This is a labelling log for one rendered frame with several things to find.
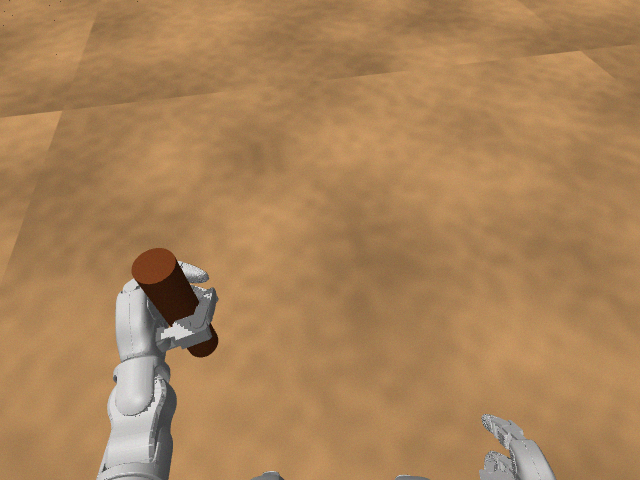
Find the left robot arm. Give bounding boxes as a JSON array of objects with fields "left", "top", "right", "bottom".
[{"left": 96, "top": 355, "right": 177, "bottom": 480}]

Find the left robot hand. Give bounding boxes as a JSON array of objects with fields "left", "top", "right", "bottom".
[{"left": 115, "top": 261, "right": 219, "bottom": 363}]

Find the right robot hand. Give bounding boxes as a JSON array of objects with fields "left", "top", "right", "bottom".
[{"left": 479, "top": 414, "right": 556, "bottom": 480}]

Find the can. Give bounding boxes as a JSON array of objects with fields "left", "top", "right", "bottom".
[{"left": 131, "top": 248, "right": 218, "bottom": 357}]

